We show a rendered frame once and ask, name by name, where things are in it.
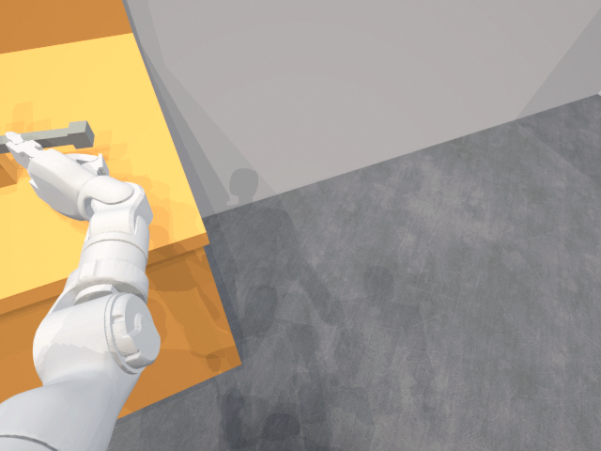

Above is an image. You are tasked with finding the left robot forearm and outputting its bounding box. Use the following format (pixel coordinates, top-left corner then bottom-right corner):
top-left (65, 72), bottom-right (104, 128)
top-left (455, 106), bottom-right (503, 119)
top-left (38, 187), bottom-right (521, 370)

top-left (33, 176), bottom-right (153, 380)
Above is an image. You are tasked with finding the counter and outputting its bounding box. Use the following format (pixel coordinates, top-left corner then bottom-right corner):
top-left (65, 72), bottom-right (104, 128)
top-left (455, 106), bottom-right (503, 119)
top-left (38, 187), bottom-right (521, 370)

top-left (0, 0), bottom-right (241, 419)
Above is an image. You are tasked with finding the left robot hand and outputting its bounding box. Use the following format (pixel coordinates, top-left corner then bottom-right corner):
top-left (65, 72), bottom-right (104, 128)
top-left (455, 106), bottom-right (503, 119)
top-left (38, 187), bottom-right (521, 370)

top-left (5, 132), bottom-right (110, 221)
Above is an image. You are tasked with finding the tap lever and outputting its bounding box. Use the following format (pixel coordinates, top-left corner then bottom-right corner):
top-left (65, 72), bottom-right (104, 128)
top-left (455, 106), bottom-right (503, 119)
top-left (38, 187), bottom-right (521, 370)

top-left (0, 120), bottom-right (95, 154)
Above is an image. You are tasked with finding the left robot upper arm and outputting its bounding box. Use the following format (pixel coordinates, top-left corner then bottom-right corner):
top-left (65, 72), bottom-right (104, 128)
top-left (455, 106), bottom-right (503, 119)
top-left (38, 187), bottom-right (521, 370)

top-left (0, 292), bottom-right (161, 451)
